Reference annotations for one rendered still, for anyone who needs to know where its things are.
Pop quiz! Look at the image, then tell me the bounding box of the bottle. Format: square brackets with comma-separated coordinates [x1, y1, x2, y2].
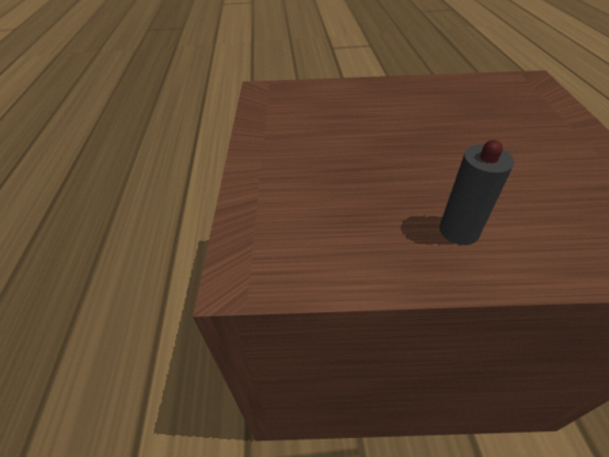
[440, 140, 514, 245]

